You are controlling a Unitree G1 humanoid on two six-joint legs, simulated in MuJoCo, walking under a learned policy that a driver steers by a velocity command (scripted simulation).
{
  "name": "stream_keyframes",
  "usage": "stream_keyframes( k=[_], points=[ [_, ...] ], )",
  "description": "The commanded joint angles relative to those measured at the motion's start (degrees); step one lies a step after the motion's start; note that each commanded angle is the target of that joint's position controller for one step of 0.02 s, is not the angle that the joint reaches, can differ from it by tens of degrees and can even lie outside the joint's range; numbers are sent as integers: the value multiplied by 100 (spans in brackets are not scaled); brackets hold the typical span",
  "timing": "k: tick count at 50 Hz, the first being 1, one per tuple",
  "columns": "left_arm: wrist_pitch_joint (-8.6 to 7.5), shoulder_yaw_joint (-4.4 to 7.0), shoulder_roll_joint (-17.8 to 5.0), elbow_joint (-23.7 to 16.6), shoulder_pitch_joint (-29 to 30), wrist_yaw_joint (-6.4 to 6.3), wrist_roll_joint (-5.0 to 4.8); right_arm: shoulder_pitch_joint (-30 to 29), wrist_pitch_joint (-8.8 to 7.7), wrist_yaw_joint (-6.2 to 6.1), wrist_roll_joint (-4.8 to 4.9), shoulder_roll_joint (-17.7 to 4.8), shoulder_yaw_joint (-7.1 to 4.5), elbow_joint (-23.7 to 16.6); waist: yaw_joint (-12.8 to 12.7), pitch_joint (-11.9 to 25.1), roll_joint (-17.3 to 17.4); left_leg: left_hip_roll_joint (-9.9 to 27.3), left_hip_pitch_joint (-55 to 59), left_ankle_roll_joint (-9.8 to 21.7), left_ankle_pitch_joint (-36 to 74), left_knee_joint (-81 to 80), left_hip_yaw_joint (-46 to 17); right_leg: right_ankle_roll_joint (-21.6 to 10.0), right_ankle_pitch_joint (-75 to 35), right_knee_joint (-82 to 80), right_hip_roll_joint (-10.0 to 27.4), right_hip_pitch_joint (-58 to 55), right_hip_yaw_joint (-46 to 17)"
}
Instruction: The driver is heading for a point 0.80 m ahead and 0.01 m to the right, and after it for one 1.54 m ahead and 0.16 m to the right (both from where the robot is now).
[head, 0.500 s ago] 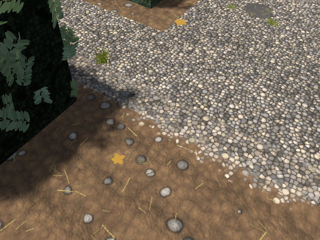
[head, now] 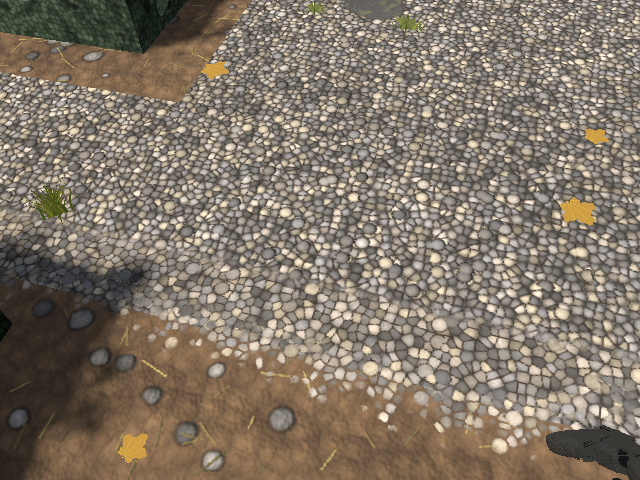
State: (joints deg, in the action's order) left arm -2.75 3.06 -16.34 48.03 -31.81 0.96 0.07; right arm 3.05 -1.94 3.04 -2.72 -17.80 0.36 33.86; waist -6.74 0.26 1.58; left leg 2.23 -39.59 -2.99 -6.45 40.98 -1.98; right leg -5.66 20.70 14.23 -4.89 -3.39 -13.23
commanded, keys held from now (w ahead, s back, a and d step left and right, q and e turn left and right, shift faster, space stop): w+e+shift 0.32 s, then w+shift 0.06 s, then w+q+shift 0.62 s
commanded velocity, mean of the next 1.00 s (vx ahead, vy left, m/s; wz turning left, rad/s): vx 0.98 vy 0.00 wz -0.11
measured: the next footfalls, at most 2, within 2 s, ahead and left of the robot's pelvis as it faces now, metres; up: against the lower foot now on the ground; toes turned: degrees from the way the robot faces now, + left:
left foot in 0.10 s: +0.28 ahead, +0.13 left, +0.00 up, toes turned -9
right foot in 0.54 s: +0.62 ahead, -0.22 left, +0.00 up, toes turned -25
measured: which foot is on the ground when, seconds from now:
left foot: up 0.00-0.08, down 0.10-0.54, up 0.56-0.98, down 1.00-1.00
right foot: down 0.00-0.10, up 0.12-0.52, down 0.54-0.96, up 0.98-1.00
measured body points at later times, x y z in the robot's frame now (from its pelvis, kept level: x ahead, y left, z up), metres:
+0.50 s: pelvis +0.43 -0.05 -0.02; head +0.46 -0.07 +0.43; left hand +0.79 +0.01 -0.06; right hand +0.22 -0.25 -0.15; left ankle +0.25 +0.14 -0.73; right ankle +0.57 -0.20 -0.71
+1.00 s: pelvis +0.90 -0.19 -0.04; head +0.91 -0.19 +0.41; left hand +0.90 +0.07 -0.18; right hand +1.04 -0.47 -0.13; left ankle +1.03 -0.20 -0.74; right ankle +0.60 -0.22 -0.67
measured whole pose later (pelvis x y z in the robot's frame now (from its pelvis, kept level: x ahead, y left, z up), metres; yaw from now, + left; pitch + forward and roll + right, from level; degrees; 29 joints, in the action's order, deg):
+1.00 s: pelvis +0.90 -0.19 -0.04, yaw -4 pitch -1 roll -3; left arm -4.0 1.4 -14.4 53.4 -25.6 -1.5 1.8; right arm 6.3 -1.5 3.5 -0.5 -17.1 -1.4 43.2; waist 0.4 -2.4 2.3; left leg -3.4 -30.4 11.9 -8.2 39.2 9.1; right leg 1.3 20.8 39.9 -0.2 -12.2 17.5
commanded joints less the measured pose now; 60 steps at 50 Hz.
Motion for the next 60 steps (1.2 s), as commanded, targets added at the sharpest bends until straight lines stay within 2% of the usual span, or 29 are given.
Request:
stream_keyframes(
  k=[1,3,4,5,6,7,8,10,14,21,24,26,27,28,29,30,31,34,39,43,45,47,49,50,51,52,54,57,60],
  points=[
    [-122,325,-1201,-258,312,-85,-41,-1094,-161,-39,82,-449,-82,-726,163,-481,-839,-368,905,118,411,-744,318,-683,-3044,-365,1132,850,-1088],
    [-169,382,-1466,-299,676,-75,-46,78,-190,-188,95,-816,-239,-379,773,227,-730,-651,2870,310,-113,-857,370,-357,-5149,778,990,1147,-833],
    [-196,416,-1614,-335,928,-38,-29,1314,-189,-309,123,-1039,-367,-50,1451,879,-543,-544,4334,399,-346,-818,329,-198,-5397,2169,759,1586,-658],
    [-286,327,-1276,-425,1109,-22,13,2591,-203,-462,43,-1368,-539,185,2009,1572,-223,332,5833,524,-1707,-728,-473,-135,-4242,3898,385,2518,-445],
    [-307,71,-163,-639,683,-47,-120,2942,-236,-512,-215,-1760,-629,252,1612,2309,1488,2176,6933,851,-4514,-1705,-3231,-114,789,5850,-282,3975,63],
    [-213,18,-488,-785,787,-31,-127,2171,-185,-494,-130,-1642,-620,122,1274,2050,1662,2440,6049,1018,-5416,-2839,-5127,-165,465,6536,-60,4509,378],
    [-114,86,-800,-722,1232,-12,18,1507,-162,-482,-83,-1106,-529,57,1148,1037,948,2166,5173,1015,-4965,-2781,-4174,-163,-146,6535,359,4665,575],
    [-3,94,-808,-653,1825,146,218,1707,-171,-417,-72,-595,-403,306,1203,91,131,1631,4006,878,-2353,-2628,-2102,-85,-484,6044,829,4368,732],
    [277,-49,-365,-1045,2316,362,200,1825,-398,-322,127,-242,-308,812,801,-484,342,1461,3442,840,-1192,-3222,-750,73,-690,5926,1175,4874,856],
    [145,-328,-206,-1605,3704,550,215,2237,-594,-271,100,-502,-310,1314,752,-1105,-173,991,2816,783,1675,-4183,1289,-168,-2213,3124,625,3684,1789],
    [79,-295,-445,-1455,3458,422,286,2481,-471,-338,149,-1145,-372,1592,407,-649,245,1224,3902,981,5806,-3185,1290,-371,-1472,2502,0,2665,2183],
    [56,-66,-884,-825,1440,209,340,2259,-316,-400,170,-1444,-408,1684,-683,525,578,1243,3708,958,6394,-628,1074,-553,-1090,2016,-9,369,1752],
    [64,112,-1340,-502,481,58,423,2205,-305,-372,169,-1219,-364,1597,-1006,1126,490,908,2626,914,4566,1227,957,-530,-575,2013,593,-1199,1119],
    [18,259,-1853,-570,694,-39,502,2720,-347,-245,349,-155,-167,1310,-109,1937,-1459,-128,606,727,-1825,3780,679,-617,489,1539,2593,-2673,-1560],
    [5,301,-1830,-732,761,-51,428,2658,-342,-334,480,-619,-268,1176,-227,2652,-867,-268,122,868,-1708,4680,-333,-782,460,722,3134,-2494,-2909],
    [-48,226,-1390,-552,1033,-67,342,1990,-324,-352,438,-760,-342,1097,-99,1507,-272,64,-171,893,-1080,4426,-330,-658,234,562,2712,-1553,-1923],
    [-126,150,-1036,-409,1258,-61,310,1966,-309,-310,413,-478,-277,1126,200,491,-219,287,-91,882,-846,3908,-209,-561,-232,277,2511,-432,-1190],
    [-318,21,-492,-256,1541,-64,242,2250,-11,-146,191,-106,-252,1422,742,-58,-422,610,595,776,-663,3397,-244,-316,-509,-345,2062,990,101],
    [-537,-59,-169,59,1399,0,96,852,153,21,199,162,-221,913,810,-825,-567,625,-184,742,430,2414,251,179,-2492,-851,1450,1245,2096],
    [-558,-63,-409,176,1208,-104,73,62,90,154,192,112,-130,588,807,-1010,-301,219,283,1017,1302,638,1055,407,-4547,-921,1334,892,2951],
    [-537,-39,-699,75,1124,-254,77,337,104,192,283,-112,-181,782,920,-273,-382,-477,1313,1134,1444,326,1499,540,-7381,-318,1323,258,3057],
    [-356,105,-1253,-39,1258,-374,125,1213,117,150,205,-376,-248,901,1563,-60,-887,-710,2026,1370,529,203,1472,641,-9170,1235,1773,-23,2961],
    [-122,182,-1343,-259,1924,-340,220,3545,130,-51,199,-970,-580,1619,2660,843,-713,-763,4416,1749,-130,-94,814,428,-7667,4374,1743,914,2666],
    [-119,62,-767,-193,2006,-179,249,3345,129,-184,272,-1180,-694,1677,2299,319,331,-490,4705,1954,-372,-387,148,423,-2074,6704,730,2189,2603],
    [-260,-108,-252,-851,1578,-139,215,2578,244,-204,154,-1813,-839,1455,1242,504,1706,528,5750,2888,358,-816,-2641,752,784,8540,-36,4547,1927],
    [-429,-185,-445,-1144,1655,-144,205,2429,228,-216,155,-1843,-889,1208,1341,1197,977,1112,6187,3348,-1317,-2196,-4403,630,601,8537,172,5337,846],
    [-536,-166,-714,-1074,2070,-129,232,2099,164,-270,158,-983,-709,1285,891,-131,-706,963,4448,2646,-1826,-2954,-3941,554,-131,7189,735,5107,749],
    [-168,-279,-431,-1076,2090,-101,479,1759,-101,-323,258,-730,-572,1256,392,-473,-852,128,2676,2322,-618,-2957,-2532,835,-53,6080,1126,4134,851],
    [-80,-373,-341,-1587,3105,-15,395,1912,-278,-301,271,-864,-611,1199,639,-807,-561,-205,1800,2275,466,-3203,-2099,1048,-817,4325,1193,3772,1233]
  ],
)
